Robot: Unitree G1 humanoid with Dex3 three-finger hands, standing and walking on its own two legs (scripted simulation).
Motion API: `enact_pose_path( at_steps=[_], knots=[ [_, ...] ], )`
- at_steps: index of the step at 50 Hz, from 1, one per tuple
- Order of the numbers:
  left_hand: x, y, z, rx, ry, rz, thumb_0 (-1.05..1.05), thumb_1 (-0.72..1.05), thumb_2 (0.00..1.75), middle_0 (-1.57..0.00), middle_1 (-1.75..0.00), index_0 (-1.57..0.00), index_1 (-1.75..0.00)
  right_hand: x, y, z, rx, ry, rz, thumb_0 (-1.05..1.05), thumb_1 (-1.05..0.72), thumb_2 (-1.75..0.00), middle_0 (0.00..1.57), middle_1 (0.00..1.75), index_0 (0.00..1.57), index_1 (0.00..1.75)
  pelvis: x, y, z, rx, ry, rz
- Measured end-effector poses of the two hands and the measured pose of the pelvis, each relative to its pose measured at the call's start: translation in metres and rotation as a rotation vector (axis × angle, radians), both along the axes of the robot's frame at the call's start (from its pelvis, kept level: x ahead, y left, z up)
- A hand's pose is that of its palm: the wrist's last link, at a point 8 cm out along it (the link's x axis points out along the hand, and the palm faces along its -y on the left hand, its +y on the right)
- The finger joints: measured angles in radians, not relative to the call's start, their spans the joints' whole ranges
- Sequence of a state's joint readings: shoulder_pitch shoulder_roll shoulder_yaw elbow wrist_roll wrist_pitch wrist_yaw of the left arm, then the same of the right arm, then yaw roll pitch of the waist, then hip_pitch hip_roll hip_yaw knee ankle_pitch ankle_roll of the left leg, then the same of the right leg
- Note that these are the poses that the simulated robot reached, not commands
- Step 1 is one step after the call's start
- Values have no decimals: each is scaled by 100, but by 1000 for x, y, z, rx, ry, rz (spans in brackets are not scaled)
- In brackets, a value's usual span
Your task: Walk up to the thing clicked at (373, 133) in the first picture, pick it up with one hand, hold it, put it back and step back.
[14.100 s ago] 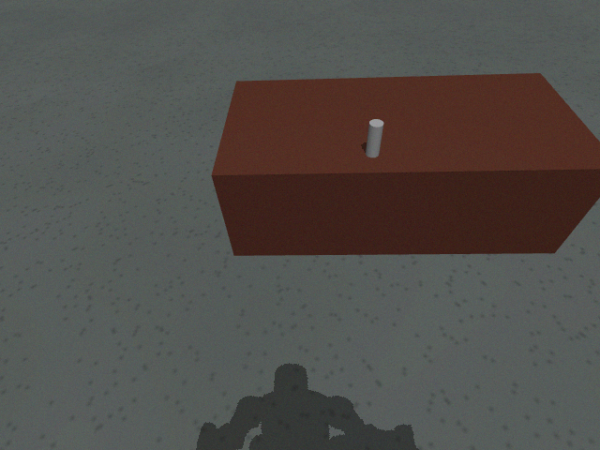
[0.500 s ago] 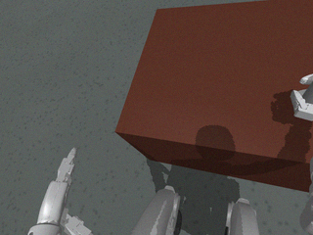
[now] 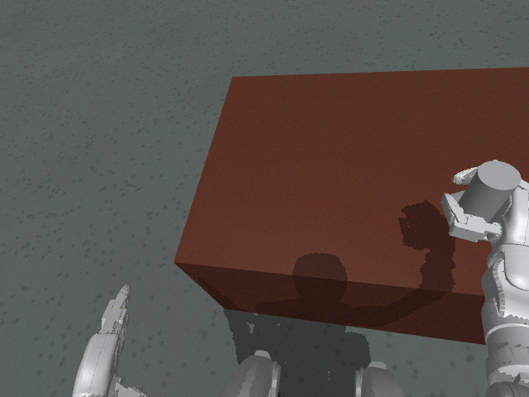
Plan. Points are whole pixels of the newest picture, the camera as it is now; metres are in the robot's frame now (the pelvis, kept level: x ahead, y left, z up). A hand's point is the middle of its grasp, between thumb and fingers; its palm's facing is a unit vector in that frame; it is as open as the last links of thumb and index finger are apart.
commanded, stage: lift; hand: right
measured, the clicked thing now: (479, 202) +0.42 -0.22 +0.02
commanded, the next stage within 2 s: hold in 0.98 s
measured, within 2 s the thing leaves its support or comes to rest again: neither
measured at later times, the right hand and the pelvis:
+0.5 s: hand (466, 210) +0.38 -0.18 +0.07, palm faces +0.18 +0.98 -0.01, open 6.1 cm; pelvis +0.01 +0.01 +0.04, yaw -1 degrees
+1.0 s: hand (470, 214) +0.36 -0.17 +0.10, palm faces +0.18 +0.98 +0.00, open 6.1 cm; pelvis +0.02 +0.01 +0.05, yaw -1 degrees
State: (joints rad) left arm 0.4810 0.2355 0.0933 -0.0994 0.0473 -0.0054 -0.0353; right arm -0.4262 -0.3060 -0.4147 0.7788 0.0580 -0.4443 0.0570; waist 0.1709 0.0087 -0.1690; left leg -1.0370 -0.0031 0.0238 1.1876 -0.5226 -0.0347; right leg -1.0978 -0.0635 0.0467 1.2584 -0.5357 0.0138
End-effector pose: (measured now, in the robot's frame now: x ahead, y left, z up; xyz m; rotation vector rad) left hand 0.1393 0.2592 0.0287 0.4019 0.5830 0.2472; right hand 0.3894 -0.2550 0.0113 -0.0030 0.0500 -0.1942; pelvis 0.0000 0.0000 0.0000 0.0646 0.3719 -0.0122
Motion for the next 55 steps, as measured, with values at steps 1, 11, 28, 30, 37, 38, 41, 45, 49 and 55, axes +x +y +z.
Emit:
enact_pose_path(
  at_steps=[1, 11, 28, 30, 37, 38, 41, 45, 49, 55],
  knots=[
    [1, 0, 1, -7, 0, 1, -1, -55, 6, -6, -5, -5, -5, -3, 0, 4, 0, -3, -1, -1, -8, -110, 95, 110, 96, 109, 0, 0, 2, -3, -8, -1],
    [7, -2, -4, -80, 24, 8, -1, -54, 6, -6, -5, -5, -5, -26, 10, 33, 0, -6, 5, -1, -8, -110, 96, 109, 96, 108, 5, 2, 21, -25, -62, -4],
    [18, 5, -1, -132, 33, 41, -1, -53, 5, -5, -5, -4, -5, -44, 27, 66, 0, -19, 12, -1, -8, -110, 96, 109, 96, 108, 15, 8, 41, -48, -129, -2],
    [18, 4, -2, -138, 36, 41, -1, -53, 5, -5, -5, -4, -5, -46, 28, 69, 1, -20, 9, -1, -8, -111, 96, 109, 96, 108, 15, 9, 43, -50, -135, -2],
    [18, 8, -1, -147, 43, 50, -1, -53, 5, -5, -5, -4, -5, -52, 32, 77, -3, -24, 18, -1, -8, -111, 96, 109, 96, 108, 16, 10, 47, -55, -152, -1],
    [19, 8, -1, -148, 42, 51, -1, -53, 5, -5, -5, -4, -5, -53, 32, 78, -2, -25, 18, -1, -8, -111, 96, 110, 96, 108, 16, 11, 47, -55, -156, -1],
    [20, 9, 2, -146, 36, 51, -1, -53, 5, -5, -5, -4, -5, -56, 34, 81, 1, -27, 18, -1, -8, -111, 96, 110, 96, 108, 17, 11, 50, -57, -165, -1],
    [20, 9, 2, -151, 36, 52, -1, -54, 5, -5, -5, -4, -5, -59, 35, 84, 2, -29, 16, -1, -8, -111, 96, 110, 96, 108, 17, 12, 51, -59, -173, -1],
    [20, 10, 2, -155, 38, 57, -1, -53, 5, -5, -5, -4, -5, -62, 35, 88, -2, -29, 16, -1, -8, -111, 96, 110, 96, 108, 17, 12, 53, -60, -182, -1],
    [20, 10, 5, -155, 34, 59, -1, -53, 5, -5, -5, -5, -5, -67, 35, 94, 0, -34, 15, -1, -8, -111, 96, 110, 96, 108, 17, 11, 56, -61, -196, -1]
  ],
)
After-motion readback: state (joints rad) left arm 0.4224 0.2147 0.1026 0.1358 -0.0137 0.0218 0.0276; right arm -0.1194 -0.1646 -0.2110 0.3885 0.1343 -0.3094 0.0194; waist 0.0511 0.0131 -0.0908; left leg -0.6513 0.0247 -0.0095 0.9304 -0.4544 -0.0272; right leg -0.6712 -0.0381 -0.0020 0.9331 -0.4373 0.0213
